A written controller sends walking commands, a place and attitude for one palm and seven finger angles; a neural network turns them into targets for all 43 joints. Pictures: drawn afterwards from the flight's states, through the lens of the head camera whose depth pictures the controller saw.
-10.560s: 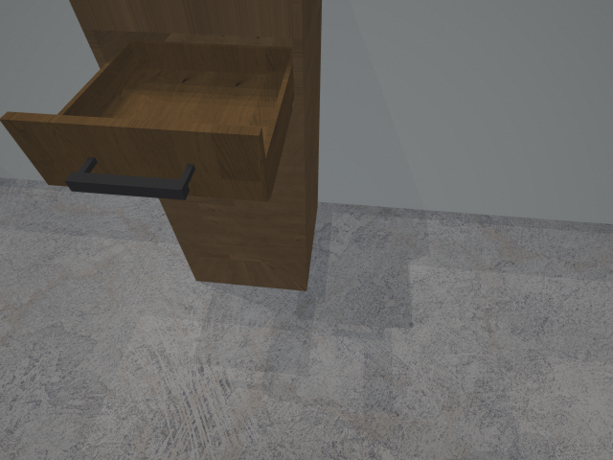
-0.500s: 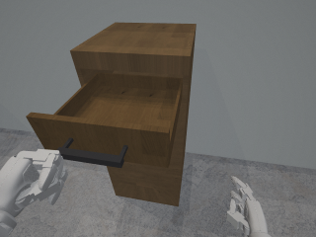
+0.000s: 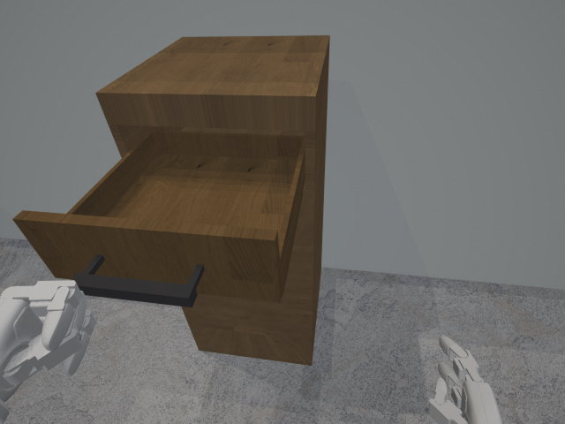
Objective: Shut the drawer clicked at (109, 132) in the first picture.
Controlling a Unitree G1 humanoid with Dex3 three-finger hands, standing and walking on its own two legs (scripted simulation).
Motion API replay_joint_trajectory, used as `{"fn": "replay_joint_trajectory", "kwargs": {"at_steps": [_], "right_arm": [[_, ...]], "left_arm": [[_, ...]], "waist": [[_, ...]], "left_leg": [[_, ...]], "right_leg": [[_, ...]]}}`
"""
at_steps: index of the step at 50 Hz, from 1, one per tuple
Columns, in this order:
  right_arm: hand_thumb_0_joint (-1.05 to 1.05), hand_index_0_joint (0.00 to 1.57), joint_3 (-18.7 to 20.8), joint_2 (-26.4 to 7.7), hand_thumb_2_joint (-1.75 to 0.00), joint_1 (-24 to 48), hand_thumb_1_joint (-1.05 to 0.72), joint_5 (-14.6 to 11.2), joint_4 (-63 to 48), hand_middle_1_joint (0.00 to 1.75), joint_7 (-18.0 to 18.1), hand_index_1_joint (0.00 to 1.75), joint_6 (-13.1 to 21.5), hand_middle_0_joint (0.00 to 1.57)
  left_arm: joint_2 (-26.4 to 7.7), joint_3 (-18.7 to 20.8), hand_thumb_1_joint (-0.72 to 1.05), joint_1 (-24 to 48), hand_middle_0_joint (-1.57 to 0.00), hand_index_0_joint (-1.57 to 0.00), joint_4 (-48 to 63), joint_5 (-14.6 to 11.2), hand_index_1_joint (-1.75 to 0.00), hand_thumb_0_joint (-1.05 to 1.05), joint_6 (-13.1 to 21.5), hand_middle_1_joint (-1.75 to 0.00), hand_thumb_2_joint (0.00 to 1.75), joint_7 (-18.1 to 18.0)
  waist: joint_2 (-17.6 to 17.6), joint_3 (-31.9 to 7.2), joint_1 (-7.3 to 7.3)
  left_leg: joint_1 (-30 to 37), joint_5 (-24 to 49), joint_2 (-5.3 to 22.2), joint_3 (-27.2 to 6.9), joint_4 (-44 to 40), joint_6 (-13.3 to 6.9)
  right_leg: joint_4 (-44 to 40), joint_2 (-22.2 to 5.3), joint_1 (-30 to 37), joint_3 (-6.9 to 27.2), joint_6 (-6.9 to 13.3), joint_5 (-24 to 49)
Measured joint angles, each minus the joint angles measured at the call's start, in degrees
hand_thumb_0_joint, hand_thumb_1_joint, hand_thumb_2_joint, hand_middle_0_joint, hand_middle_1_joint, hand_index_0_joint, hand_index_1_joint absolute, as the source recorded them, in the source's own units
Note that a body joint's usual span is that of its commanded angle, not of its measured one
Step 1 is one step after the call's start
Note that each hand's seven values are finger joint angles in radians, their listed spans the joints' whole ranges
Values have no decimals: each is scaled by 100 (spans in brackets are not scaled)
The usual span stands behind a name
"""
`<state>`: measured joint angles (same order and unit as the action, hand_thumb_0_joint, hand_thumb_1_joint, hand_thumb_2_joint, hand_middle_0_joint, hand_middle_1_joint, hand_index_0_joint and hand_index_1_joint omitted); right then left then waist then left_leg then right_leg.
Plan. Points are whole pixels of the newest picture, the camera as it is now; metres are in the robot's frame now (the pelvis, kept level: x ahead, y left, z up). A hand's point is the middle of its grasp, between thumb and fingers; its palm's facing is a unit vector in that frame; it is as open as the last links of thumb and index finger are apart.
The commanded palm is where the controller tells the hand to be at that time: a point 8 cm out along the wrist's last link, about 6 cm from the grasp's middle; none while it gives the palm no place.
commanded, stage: bring the fist close to the handle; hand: left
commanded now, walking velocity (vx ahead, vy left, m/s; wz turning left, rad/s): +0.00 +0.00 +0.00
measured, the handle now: (139, 278) +0.28 +0.24 +0.11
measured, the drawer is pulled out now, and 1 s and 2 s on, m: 0.30 0.30 0.24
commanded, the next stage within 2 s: push the drawer shut in 1.18 s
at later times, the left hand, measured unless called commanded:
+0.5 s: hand (111, 336) +0.17 +0.22 +0.13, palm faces +0.03 -0.99 -0.10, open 3.2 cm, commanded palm +0.13 +0.28 +0.13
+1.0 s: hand (137, 332) +0.20 +0.21 +0.10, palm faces +0.01 -1.00 -0.10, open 3.3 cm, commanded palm +0.16 +0.27 +0.11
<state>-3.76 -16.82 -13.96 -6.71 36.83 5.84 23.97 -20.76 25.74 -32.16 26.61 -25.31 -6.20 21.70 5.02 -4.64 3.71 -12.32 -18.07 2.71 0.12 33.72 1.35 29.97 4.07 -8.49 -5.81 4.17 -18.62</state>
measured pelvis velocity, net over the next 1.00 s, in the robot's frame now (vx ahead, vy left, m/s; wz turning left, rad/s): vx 0.00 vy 0.02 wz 0.01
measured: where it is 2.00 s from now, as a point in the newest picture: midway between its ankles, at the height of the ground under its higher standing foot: outside the picture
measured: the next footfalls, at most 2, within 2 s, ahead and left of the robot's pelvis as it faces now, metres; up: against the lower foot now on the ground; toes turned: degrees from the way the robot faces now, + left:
none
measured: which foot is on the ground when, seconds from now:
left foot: down 0.00-1.00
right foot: down 0.00-1.00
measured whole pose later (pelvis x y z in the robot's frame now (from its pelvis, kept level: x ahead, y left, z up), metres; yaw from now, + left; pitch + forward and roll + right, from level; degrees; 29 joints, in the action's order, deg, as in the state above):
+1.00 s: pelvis +0.00 +0.02 -0.01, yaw +0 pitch +2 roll +0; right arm -1.5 -14.0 -14.0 -3.3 36.6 3.1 18.8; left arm -14.3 11.8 -27.6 15.0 -16.8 8.5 14.9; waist 2.9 -3.6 0.3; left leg -20.2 -19.7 0.2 0.7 38.2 -0.6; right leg 36.9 1.2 -17.3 -5.5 3.0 -21.5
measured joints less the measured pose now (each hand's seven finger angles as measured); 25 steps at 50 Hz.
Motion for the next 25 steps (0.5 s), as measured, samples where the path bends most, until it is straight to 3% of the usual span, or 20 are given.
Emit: {"fn": "replay_joint_trajectory", "kwargs": {"at_steps": [9,25], "right_arm": [[2,20,27,147,-90,72,-90,99,-37,30,-101,30,133,20],[2,20,28,341,-90,193,-90,268,-3,30,-186,30,-128,21]], "left_arm": [[277,-509,90,-85,-140,-140,-7,290,-160,1,373,-160,90,-73],[516,-1021,90,188,-140,-140,-529,639,-160,1,776,-160,90,-298]], "waist": [[-130,19,-16],[-208,88,-69]], "left_leg": [[-26,-51,-138,34,-10,-90],[-308,-62,-259,6,98,-190]], "right_leg": [[126,-140,-79,25,-40,-116],[259,-264,-345,-11,-125,-158]]}}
